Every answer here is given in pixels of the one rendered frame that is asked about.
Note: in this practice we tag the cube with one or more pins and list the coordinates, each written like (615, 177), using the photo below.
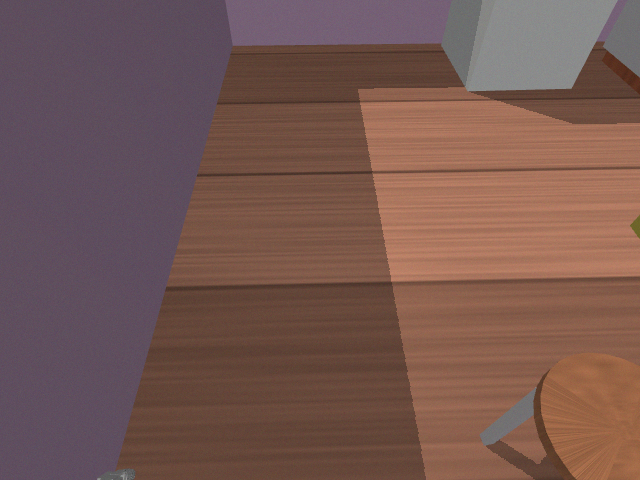
(636, 226)

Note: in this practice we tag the stool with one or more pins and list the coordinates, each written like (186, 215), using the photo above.
(587, 414)

